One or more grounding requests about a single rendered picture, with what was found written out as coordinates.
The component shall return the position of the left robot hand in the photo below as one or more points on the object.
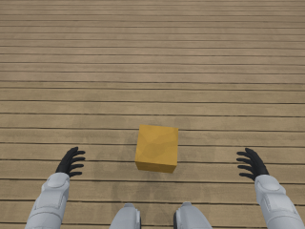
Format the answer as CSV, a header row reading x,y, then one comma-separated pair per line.
x,y
66,164

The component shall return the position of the left robot thigh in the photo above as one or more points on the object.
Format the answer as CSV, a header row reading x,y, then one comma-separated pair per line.
x,y
126,218

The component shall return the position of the robot left shin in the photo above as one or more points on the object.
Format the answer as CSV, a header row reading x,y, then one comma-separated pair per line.
x,y
129,205

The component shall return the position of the carton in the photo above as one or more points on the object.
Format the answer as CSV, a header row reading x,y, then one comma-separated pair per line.
x,y
156,149

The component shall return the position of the right robot hand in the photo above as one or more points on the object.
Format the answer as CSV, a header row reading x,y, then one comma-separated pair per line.
x,y
257,167

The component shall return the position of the right robot forearm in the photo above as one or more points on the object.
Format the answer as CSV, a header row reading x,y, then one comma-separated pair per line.
x,y
277,209

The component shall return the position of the left robot forearm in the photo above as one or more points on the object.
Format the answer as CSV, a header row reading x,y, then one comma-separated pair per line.
x,y
49,208

